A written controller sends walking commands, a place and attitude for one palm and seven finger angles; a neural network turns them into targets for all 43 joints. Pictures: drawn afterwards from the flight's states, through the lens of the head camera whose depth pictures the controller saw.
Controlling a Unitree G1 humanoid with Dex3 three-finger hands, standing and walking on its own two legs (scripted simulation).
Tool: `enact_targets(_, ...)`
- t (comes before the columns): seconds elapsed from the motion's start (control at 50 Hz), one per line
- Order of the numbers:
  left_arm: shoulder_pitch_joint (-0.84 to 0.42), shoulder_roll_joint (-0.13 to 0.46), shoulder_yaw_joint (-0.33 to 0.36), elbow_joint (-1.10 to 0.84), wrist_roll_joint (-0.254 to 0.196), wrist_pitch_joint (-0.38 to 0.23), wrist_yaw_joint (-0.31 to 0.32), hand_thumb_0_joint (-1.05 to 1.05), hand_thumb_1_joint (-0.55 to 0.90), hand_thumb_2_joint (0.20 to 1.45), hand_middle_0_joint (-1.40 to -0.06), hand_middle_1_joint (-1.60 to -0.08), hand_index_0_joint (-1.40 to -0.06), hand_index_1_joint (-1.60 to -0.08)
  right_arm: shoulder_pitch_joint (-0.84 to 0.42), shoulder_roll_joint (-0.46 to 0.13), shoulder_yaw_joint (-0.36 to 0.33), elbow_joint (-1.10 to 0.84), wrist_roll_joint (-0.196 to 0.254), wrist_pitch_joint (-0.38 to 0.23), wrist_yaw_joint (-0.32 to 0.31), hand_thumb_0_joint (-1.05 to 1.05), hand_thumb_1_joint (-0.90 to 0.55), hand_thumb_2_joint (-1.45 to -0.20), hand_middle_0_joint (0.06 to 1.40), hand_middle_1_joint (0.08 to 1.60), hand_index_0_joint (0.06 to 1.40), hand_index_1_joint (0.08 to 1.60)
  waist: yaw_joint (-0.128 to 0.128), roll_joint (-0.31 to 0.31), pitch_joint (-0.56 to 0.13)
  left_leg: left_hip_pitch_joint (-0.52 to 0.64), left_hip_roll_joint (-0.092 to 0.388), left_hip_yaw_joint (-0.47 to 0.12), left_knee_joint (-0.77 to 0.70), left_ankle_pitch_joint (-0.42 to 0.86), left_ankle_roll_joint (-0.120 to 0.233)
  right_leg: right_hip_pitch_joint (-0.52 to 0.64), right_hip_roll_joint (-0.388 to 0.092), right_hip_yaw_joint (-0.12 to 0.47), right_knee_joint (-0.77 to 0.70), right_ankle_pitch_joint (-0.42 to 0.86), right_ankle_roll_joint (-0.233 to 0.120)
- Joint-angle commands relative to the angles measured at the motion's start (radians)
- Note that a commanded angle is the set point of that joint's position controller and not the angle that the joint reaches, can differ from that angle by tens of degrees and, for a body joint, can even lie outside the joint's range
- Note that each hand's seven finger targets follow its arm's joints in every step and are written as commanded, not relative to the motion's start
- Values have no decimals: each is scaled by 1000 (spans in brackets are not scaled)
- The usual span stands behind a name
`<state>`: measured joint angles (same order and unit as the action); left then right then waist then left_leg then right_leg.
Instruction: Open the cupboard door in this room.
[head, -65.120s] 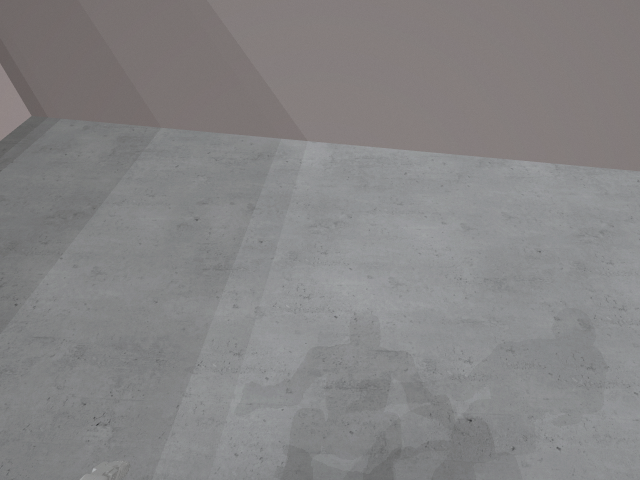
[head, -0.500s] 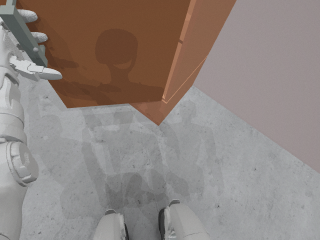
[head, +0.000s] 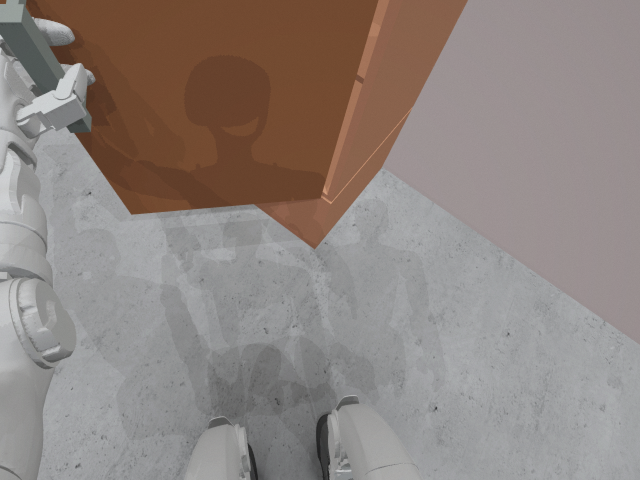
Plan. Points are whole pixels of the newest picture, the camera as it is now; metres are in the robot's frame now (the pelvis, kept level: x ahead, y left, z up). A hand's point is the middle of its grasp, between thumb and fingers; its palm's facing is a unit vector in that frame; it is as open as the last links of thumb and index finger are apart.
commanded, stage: close the thumb around the handle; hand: left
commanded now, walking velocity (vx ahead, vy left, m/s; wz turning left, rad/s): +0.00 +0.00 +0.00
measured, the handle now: (52, 63) +0.59 +0.24 +0.07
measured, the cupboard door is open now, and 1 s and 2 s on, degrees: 46 77 88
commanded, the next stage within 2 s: pull the door open along its arc in 0.12 s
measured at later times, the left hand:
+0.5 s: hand (75, 114) +0.52 +0.21 +0.07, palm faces +0.04 -1.00 -0.01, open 5.8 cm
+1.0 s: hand (160, 246) +0.36 +0.12 +0.08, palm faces +0.39 -0.92 +0.03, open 6.2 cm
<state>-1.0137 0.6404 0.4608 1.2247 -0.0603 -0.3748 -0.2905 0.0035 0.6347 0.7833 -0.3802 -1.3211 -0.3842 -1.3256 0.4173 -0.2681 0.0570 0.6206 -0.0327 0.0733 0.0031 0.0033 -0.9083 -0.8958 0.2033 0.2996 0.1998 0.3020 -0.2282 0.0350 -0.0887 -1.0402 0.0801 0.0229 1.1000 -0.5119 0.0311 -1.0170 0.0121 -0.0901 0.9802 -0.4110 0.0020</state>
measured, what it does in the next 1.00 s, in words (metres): stands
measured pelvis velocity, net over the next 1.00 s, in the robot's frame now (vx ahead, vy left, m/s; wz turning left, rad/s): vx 0.02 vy -0.02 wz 0.02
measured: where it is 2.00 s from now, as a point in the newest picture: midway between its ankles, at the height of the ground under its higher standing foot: outside the picture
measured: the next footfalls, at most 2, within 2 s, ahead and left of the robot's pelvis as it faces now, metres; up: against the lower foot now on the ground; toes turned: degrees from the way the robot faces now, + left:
none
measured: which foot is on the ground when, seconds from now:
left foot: down 0.00-1.00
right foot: down 0.00-1.00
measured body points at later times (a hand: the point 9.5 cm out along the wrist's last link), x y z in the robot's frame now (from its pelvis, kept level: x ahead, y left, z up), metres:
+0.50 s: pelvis +0.01 +0.00 +0.01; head +0.15 +0.02 +0.44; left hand +0.51 +0.26 +0.08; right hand -0.01 -0.26 -0.10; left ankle -0.01 +0.09 -0.66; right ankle +0.02 -0.13 -0.66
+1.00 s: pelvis +0.02 -0.02 +0.03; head +0.08 -0.02 +0.47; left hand +0.34 +0.17 +0.08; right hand +0.19 -0.24 -0.08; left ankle -0.01 +0.09 -0.66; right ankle +0.02 -0.13 -0.66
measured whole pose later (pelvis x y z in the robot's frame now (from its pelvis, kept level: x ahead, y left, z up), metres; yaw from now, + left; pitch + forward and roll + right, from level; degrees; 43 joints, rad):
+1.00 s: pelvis +0.02 -0.02 +0.03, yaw +1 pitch +15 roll +0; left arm -0.11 -0.01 0.07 0.32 -0.03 -0.35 0.35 0.01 0.66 0.73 -0.36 -1.30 -0.36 -1.29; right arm 0.19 -0.18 0.00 0.54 -0.05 0.05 0.04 0.01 -0.91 -0.90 0.20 0.30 0.20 0.30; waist -0.03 0.02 -0.14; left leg -0.70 0.05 0.06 0.94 -0.49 0.00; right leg -0.74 -0.01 -0.05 0.92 -0.45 -0.02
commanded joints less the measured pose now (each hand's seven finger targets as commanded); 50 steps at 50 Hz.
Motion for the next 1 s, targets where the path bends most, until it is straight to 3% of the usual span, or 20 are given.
enact_targets(0.0, -427, 251, 10, -204, -22, -57, -9, 0, 900, 900, -400, -1350, -400, -1350, 212, -203, -69, -21, 3, 2, -10, 0, -900, -900, 200, 300, 200, 300, -6, 169, -527, 434, -33, -90, -104, 526, -8, 216, 50, 37, -76, 348, -16)
enact_targets(0.06, -427, 311, 58, -198, -21, -52, -1, 0, 900, 900, -400, -1350, -400, -1350, 217, -207, -66, -27, 0, 2, -15, 0, -900, -900, 200, 300, 200, 300, 10, 174, -521, 408, -37, -89, -106, 509, -6, 232, 50, 38, -72, 341, -21)
enact_targets(0.08, -457, 295, 33, -230, -16, -58, 2, 0, 900, 900, -400, -1350, -400, -1350, 214, -204, -66, -26, 0, 1, -14, 0, -900, -900, 200, 300, 200, 300, 4, 217, -549, 441, -36, -93, -108, 537, -10, 223, 47, 38, -69, 353, -19)
enact_targets(0.1, -438, 251, 12, -213, -16, -55, 0, 0, 900, 900, -400, -1350, -400, -1350, 214, -197, -68, -24, 0, 0, -10, 0, -900, -900, 200, 300, 200, 300, 2, 206, -540, 449, -36, -92, -106, 538, -11, 213, 49, 34, -72, 348, -19)
enact_targets(0.22, -420, 254, 9, -206, -14, -63, 2, 0, 900, 900, -400, -1350, -400, -1350, 209, -201, -67, -26, 1, 0, -9, 0, -900, -900, 200, 300, 200, 300, 0, 171, -512, 425, -35, -91, -112, 506, -9, 219, 50, 35, -77, 331, -18)
enact_targets(0.28, -355, 262, 32, -256, -22, -76, -1, 0, 900, 900, -400, -1350, -400, -1350, 207, -200, -74, -36, 1, 0, -7, 0, -900, -900, 200, 300, 200, 300, 34, 227, -585, 497, -34, -88, -112, 588, -17, 233, 49, 35, -71, 370, -23)
enact_targets(0.32, -307, 244, 28, -292, -32, -77, -6, 0, 900, 900, -400, -1350, -400, -1350, 202, -198, -76, -46, 3, 2, -3, 0, -900, -900, 200, 300, 200, 300, 46, 189, -583, 495, -33, -87, -122, 601, -17, 266, 52, 32, -74, 389, -20)
enact_targets(0.38, -194, 221, 32, -343, -47, -79, -9, 0, 900, 900, -400, -1350, -400, -1350, 188, -192, -82, -65, 11, 8, 1, 0, -900, -900, 200, 300, 200, 300, 73, 190, -589, 510, -34, -77, -136, 646, -17, 303, 53, 33, -80, 425, -22)
enact_targets(0.5, 112, 132, 24, -481, -107, -66, -7, 0, 900, 900, -400, -1350, -400, -1350, 139, -178, -97, -116, 32, 11, 11, 0, -900, -900, 200, 300, 200, 300, 127, 88, -543, 455, -47, -40, -189, 635, -6, 455, 49, 43, -112, 508, -20)
enact_targets(0.62, 477, -19, -24, -710, -182, -66, 1, 0, 900, 900, -400, -1350, -400, -1350, 57, -148, -110, -171, 51, -16, 24, 0, -900, -900, 200, 300, 200, 300, 187, 43, -483, 420, -55, -3, -240, 654, 0, 578, 31, 53, -124, 600, -22)
enact_targets(0.64, 514, -67, 33, -794, -229, -68, 85, 0, 900, 900, -400, -1350, -400, -1350, 30, -127, -113, -184, 49, -30, 28, 0, -900, -900, 200, 300, 200, 300, 233, 51, -480, 417, -60, 7, -246, 648, -11, 581, 31, 44, -131, 593, -18)
enact_targets(0.7, 693, -160, 41, -891, -212, -64, 286, 0, 900, 900, -400, -1350, -400, -1350, -15, -106, -117, -183, 40, -57, 46, 0, -900, -900, 200, 300, 200, 300, 264, 18, -428, 377, -63, 10, -261, 628, -27, 596, 24, 39, -115, 585, -23)
enact_targets(0.74, 771, -245, -15, -961, -168, -61, 389, 0, 900, 900, -400, -1350, -400, -1350, -46, -93, -116, -189, 31, -62, 56, 0, -900, -900, 200, 300, 200, 300, 263, -6, -405, 387, -66, 13, -265, 601, -34, 597, 20, 31, -110, 570, -26)
enact_targets(0.76, 774, -246, -21, -1005, -142, -67, 439, 0, 900, 900, -400, -1350, -400, -1350, -60, -90, -117, -189, 25, -62, 53, 0, -900, -900, 200, 300, 200, 300, 265, -26, -407, 393, -65, 10, -260, 596, -33, 607, 21, 35, -106, 568, -29)
enact_targets(0.82, 819, -344, -101, -1074, -67, -63, 569, 0, 900, 900, -400, -1350, -400, -1350, -108, -66, -113, -192, 5, -56, 51, 0, -900, -900, 200, 300, 200, 300, 275, -6, -387, 404, -70, 14, -260, 563, -41, 604, 7, 41, -99, 548, -32)
enact_targets(0.86, 816, -381, -139, -1098, -25, -60, 651, 0, 900, 900, -400, -1350, -400, -1350, -135, -58, -111, -189, -8, -50, 42, 0, -900, -900, 200, 300, 200, 300, 269, -70, -377, 397, -71, 8, -255, 518, -37, 616, 4, 50, -107, 531, -31)
enact_targets(0.88, 819, -414, -175, -1115, -2, -57, 681, 0, 900, 900, -400, -1350, -400, -1350, -151, -50, -109, -190, -10, -49, 39, 0, -900, -900, 200, 300, 200, 300, 270, -40, -370, 406, -75, 11, -257, 498, -38, 607, -1, 54, -111, 515, -30)
enact_targets(0.94, 815, -478, -252, -1146, 46, -53, 743, 0, 900, 900, -400, -1350, -400, -1350, -182, -36, -104, -183, -20, -47, 25, 0, -900, -900, 200, 300, 200, 300, 262, -49, -351, 418, -79, 6, -260, 452, -38, 603, -8, 58, -125, 477, -29)
enact_targets(0.96, 837, -487, -275, -1138, 64, -49, 753, 0, 900, 900, -400, -1350, -400, -1350, -181, -34, -105, -181, -25, -48, 21, 0, -900, -900, 200, 300, 200, 300, 254, -102, -345, 414, -78, 2, -258, 436, -33, 612, -8, 63, -139, 474, -27)
enact_targets(0.98, 849, -512, -304, -1148, 75, -48, 757, 0, 900, 900, -400, -1350, -400, -1350, -193, -30, -103, -182, -24, -49, 19, 0, -900, -900, 200, 300, 200, 300, 253, -84, -338, 416, -80, 5, -260, 425, -33, 610, -12, 68, -143, 472, -26)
